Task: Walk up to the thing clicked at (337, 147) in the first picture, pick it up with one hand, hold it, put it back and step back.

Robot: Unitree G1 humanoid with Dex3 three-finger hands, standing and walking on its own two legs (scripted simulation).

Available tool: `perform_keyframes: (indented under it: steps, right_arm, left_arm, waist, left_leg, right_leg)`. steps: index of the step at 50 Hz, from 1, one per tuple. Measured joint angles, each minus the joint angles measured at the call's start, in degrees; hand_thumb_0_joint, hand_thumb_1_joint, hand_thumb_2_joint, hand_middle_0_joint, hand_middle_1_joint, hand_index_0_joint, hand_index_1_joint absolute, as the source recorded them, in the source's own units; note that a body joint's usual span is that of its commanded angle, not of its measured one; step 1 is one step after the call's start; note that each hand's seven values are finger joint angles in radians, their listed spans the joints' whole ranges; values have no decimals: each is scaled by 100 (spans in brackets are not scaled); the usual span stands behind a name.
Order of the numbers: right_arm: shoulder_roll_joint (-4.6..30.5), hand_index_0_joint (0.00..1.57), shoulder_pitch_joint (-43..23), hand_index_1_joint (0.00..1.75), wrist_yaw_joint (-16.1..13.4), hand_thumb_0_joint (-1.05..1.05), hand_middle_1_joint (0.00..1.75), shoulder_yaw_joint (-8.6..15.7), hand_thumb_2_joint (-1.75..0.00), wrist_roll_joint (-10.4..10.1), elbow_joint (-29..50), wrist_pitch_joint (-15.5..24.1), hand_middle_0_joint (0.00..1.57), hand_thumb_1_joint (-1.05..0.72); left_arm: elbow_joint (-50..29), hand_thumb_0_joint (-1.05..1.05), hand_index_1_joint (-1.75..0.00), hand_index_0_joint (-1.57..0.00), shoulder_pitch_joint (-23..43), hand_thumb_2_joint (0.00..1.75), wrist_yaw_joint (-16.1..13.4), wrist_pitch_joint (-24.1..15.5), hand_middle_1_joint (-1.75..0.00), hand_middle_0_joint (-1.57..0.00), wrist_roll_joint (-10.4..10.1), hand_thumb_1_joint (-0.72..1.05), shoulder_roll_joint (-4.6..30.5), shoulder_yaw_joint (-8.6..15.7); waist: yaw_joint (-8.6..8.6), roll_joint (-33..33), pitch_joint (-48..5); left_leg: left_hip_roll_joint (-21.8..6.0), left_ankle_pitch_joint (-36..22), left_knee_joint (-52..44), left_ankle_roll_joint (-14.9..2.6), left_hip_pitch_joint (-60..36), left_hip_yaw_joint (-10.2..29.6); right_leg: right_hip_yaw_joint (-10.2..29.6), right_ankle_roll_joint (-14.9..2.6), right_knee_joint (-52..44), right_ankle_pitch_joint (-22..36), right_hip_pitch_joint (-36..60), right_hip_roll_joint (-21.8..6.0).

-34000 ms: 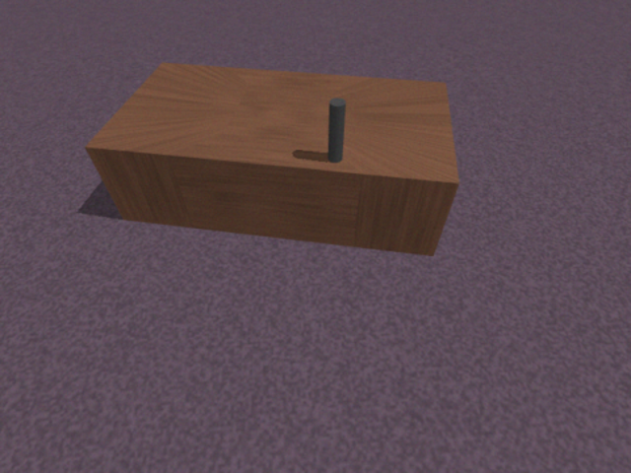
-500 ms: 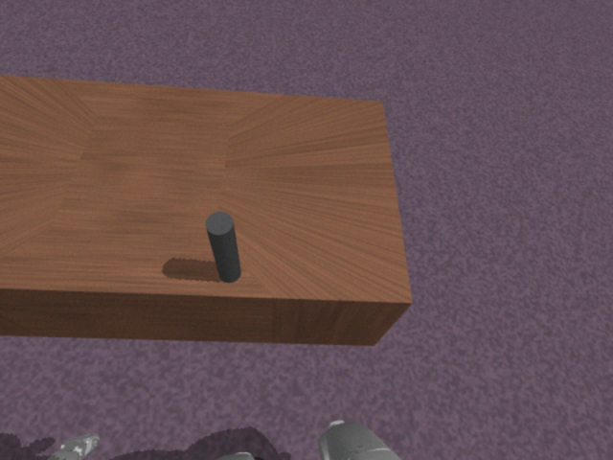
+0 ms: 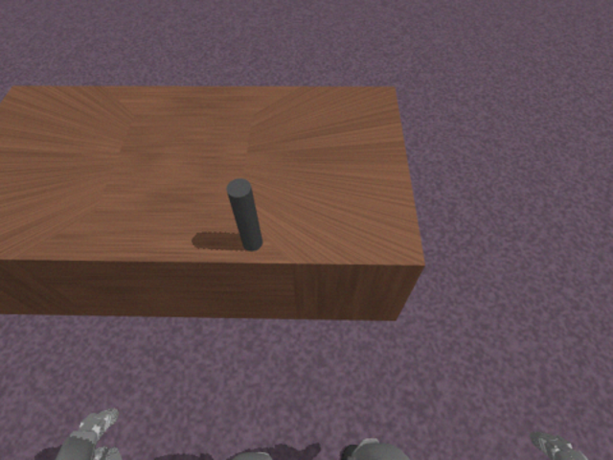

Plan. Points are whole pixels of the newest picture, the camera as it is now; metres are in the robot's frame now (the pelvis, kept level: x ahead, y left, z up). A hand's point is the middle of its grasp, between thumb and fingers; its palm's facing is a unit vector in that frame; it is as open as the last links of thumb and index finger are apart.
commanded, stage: step back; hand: left
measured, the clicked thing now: (246, 218) +0.63 +0.16 -0.26
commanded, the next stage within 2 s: none
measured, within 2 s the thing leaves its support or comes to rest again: neither
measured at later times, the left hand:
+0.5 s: hand out of the picture -0.07 +0.23 -0.15, palm faces -0.06 -0.91 -0.41, open 7.4 cm
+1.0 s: hand out of the picture -0.20 +0.21 -0.15, palm faces -0.05 -0.93 -0.37, open 7.4 cm
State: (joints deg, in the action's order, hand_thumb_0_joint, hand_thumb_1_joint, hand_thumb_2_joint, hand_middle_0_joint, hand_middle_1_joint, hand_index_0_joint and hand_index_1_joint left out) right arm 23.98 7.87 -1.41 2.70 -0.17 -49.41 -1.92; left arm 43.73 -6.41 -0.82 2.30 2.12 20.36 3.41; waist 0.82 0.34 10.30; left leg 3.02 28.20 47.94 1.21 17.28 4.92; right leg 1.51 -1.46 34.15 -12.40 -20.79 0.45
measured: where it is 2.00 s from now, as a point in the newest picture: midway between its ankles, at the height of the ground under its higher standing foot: outside the picture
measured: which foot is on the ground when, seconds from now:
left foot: up 0.00-0.02, down 0.04-0.44, up 0.46-0.72, down 0.74-1.00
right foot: down 0.00-0.06, up 0.08-0.38, down 0.40-0.76, up 0.78-1.00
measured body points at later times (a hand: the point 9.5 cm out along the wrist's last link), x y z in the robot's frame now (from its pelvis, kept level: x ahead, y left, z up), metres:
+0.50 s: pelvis -0.15 -0.03 -0.01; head -0.09 -0.05 +0.44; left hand -0.07 +0.28 -0.12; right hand -0.02 -0.35 -0.12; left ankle -0.07 +0.12 -0.70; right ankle -0.17 -0.16 -0.73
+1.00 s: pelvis -0.30 -0.05 +0.00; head -0.24 -0.04 +0.44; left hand -0.20 +0.26 -0.13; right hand -0.18 -0.36 -0.10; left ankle -0.23 +0.08 -0.73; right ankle -0.36 -0.19 -0.67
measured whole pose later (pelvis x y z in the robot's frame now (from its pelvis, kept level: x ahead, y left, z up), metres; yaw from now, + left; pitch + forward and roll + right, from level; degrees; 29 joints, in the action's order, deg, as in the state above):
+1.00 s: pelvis -0.30 -0.05 +0.00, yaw -3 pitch -2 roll -1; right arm 21.0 6.9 -0.5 2.4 1.9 -46.5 -1.8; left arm 47.1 -10.1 -0.6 3.7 1.0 22.5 3.6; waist 1.4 -1.7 9.8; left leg -2.0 11.4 33.2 -0.6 20.3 0.4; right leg 7.0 1.2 60.3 -28.8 -21.1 3.8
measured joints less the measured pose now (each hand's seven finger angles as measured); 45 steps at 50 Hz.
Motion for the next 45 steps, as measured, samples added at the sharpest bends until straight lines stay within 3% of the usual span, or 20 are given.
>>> perform_keyframes:
  steps: [2, 4, 5, 7, 9, 12, 16, 20, 22, 23, 26, 28, 30, 34, 36, 38, 39, 41, 43, 45]
  right_arm:
    - [-2, 20, 68, 30, 7, 1, 30, 25, -90, 48, -5, 52, 21, -91]
    - [-190, 20, 40, 30, 19, 1, 30, 49, -90, 137, -83, 68, 20, -91]
    - [-254, 20, 72, 30, 59, 1, 29, 22, -90, 178, -83, 61, 20, -91]
    - [-296, 20, 159, 30, 118, 1, 30, -24, -90, 198, -62, 66, 21, -91]
    - [-337, 20, 206, 30, 116, 1, 30, -54, -90, 228, -60, 60, 21, -91]
    - [-369, 20, 164, 30, 98, 1, 30, -61, -90, 227, 13, 64, 21, -91]
    - [-307, 21, -23, 30, 71, 1, 30, -21, -90, 193, 253, 100, 21, -90]
    - [-145, 21, -281, 30, 75, 1, 30, -4, -90, 163, 464, 55, 21, -90]
    - [24, 20, -411, 30, 65, 1, 30, 56, -90, 106, 432, -22, 21, -90]
    - [51, 20, -390, 30, 51, 1, 30, 79, -90, 73, 401, -67, 21, -91]
    - [-47, 20, -232, 30, 25, 1, 30, 67, -90, 6, 247, -149, 21, -91]
    - [-43, 20, -112, 30, 46, 1, 30, 26, -90, -35, 204, -132, 21, -91]
    - [-35, 20, 8, 30, 18, 1, 30, 9, -90, -47, 194, -84, 21, -91]
    - [-60, 20, 149, 30, -9, 1, 30, -10, -90, 7, 164, -19, 21, -91]
    - [-106, 20, 202, 30, 7, 1, 30, -8, -90, 54, 147, 29, 21, -91]
    - [-300, 20, 155, 30, 22, 1, 30, 5, -90, 125, 49, 54, 21, -91]
    - [-374, 20, 140, 30, 52, 1, 30, -25, -90, 165, 27, 37, 21, -91]
    - [-405, 20, 151, 30, 115, 1, 30, -90, -90, 181, 39, 23, 21, -91]
    - [-423, 20, 161, 30, 117, 1, 30, -108, -90, 209, 44, 17, 21, -91]
    - [-422, 21, 130, 30, 100, 1, 30, -108, -90, 220, 70, 2, 21, -90]
  left_arm:
    - [-85, 1, -30, -21, 74, 90, 19, 46, -30, -20, -35, 90, 61, -14]
    - [-64, 1, -30, -21, 151, 90, 32, 124, -30, -20, -72, 90, 196, 25]
    - [-22, 1, -30, -21, 119, 90, 26, 159, -30, -20, -84, 90, 217, 51]
    - [105, 1, -30, -20, 32, 90, 7, 228, -30, -20, -63, 91, 186, 75]
    - [191, 1, -30, -20, -83, 90, 29, 252, -30, -20, -88, 91, 188, 96]
    - [222, 1, -30, -20, -293, 90, 78, 216, -30, -20, -117, 91, 243, 151]
    - [273, 1, -30, -20, -435, 90, 94, 198, -30, -20, -101, 91, 298, 184]
    - [385, 1, -30, -20, -536, 90, 95, 87, -30, -20, -91, 91, 305, 154]
    - [565, 1, -30, -20, -443, 90, 81, 41, -30, -20, -43, 91, 91, 123]
    - [572, 1, -30, -20, -471, 90, 111, 31, -30, -20, -25, 91, 22, 87]
    - [497, 1, -30, -20, -656, 90, 134, 32, -30, -20, 6, 91, 1, 19]
    - [481, 1, -30, -21, -697, 90, 102, 44, -30, -20, 5, 90, -17, 3]
    - [427, 1, -30, -21, -642, 90, 70, 45, -30, -20, 17, 90, -10, 15]
    - [160, 1, -30, -21, -385, 90, -21, 16, -30, -20, 33, 90, 98, 27]
    - [24, 1, -30, -21, -199, 90, -44, 35, -30, -20, -16, 90, 191, 29]
    - [-20, 1, -30, -21, 45, 90, -55, 97, -30, -20, -67, 90, 334, 66]
    - [-18, 1, -30, -21, 102, 90, -73, 126, -30, -20, -91, 90, 354, 88]
    - [53, 1, -30, -20, 103, 90, -114, 179, -30, -20, -107, 91, 294, 65]
    - [153, 1, -30, -20, 36, 90, -81, 219, -30, -20, -127, 91, 248, 30]
    - [207, 1, -30, -20, -99, 90, -33, 211, -30, -20, -153, 91, 230, 21]
  waist:
    - [-59, -48, 60]
    - [19, -441, 224]
    - [44, -519, 204]
    - [-61, -394, 105]
    - [-88, -309, -1]
    - [15, -312, -115]
    - [100, -274, -33]
    - [165, -160, 54]
    - [35, 336, 208]
    - [-22, 444, 176]
    - [182, 140, -81]
    - [173, 48, -203]
    - [124, 35, -266]
    - [36, 62, -173]
    - [-31, 22, -67]
    - [35, -368, 175]
    - [104, -490, 238]
    - [28, -390, 220]
    - [-48, -293, 124]
    - [-13, -287, -7]
  left_leg:
    - [-133, -617, -1117, -47, -377, -182]
    - [62, -869, -1328, -136, -499, -385]
    - [59, -884, -1288, -161, -463, -432]
    - [-120, -931, -1220, -197, -346, -305]
    - [-284, -1094, -1374, -189, -303, -236]
    - [-435, -1337, -1589, -142, -181, -321]
    - [-557, -1509, -1504, -103, 130, -413]
    - [-698, -1489, -1013, 26, 581, -541]
    - [-928, -1487, -739, -21, 739, -234]
    - [-838, -1220, -597, -83, 824, -40]
    - [-160, -48, 680, -119, 1039, 62]
    - [147, 42, 1340, -137, 1054, 136]
    - [273, 30, 1552, -121, 950, 154]
    - [82, 62, 431, -98, 350, -59]
    - [-59, -468, -728, -130, -79, -253]
    - [126, -870, -1090, -235, -229, -434]
    - [146, -900, -1074, -253, -216, -512]
    - [-26, -959, -1006, -268, -106, -410]
    - [-188, -1139, -1163, -249, -61, -311]
    - [-302, -1345, -1378, -220, -3, -356]
  right_leg:
    - [-100, 56, 273, -46, -180, -47]
    - [143, 58, 575, -108, -299, -190]
    - [334, 40, 847, -579, -383, -61]
    - [493, 70, 1864, -1472, -568, 356]
    - [608, 73, 2823, -1657, -671, 628]
    - [760, 119, 3495, -1546, -597, 699]
    - [738, 263, 2689, -1614, -26, 410]
    - [431, 241, 495, -1168, 798, 7]
    - [162, 216, 207, -1087, 971, 271]
    - [69, 188, 244, -1033, 930, 295]
    - [318, 118, 416, -934, 638, 14]
    - [361, 98, 294, -774, 547, -111]
    - [308, 107, 225, -639, 420, -159]
    - [81, 149, 314, -472, 122, -129]
    - [-73, 176, 571, -497, -79, -151]
    - [93, 130, 955, -519, -268, -329]
    - [304, 68, 1244, -862, -392, -238]
    - [486, 40, 2123, -1690, -609, 190]
    - [617, 28, 2993, -1855, -733, 510]
    - [733, 46, 3537, -1698, -753, 631]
